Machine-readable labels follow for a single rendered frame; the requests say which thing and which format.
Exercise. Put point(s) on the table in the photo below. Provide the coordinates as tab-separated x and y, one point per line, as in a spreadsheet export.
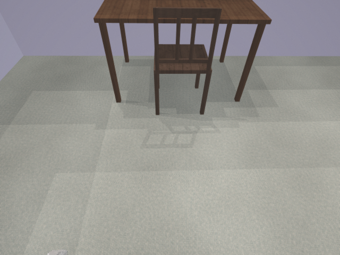
141	11

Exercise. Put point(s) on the chair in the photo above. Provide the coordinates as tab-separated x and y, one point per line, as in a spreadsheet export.
184	58

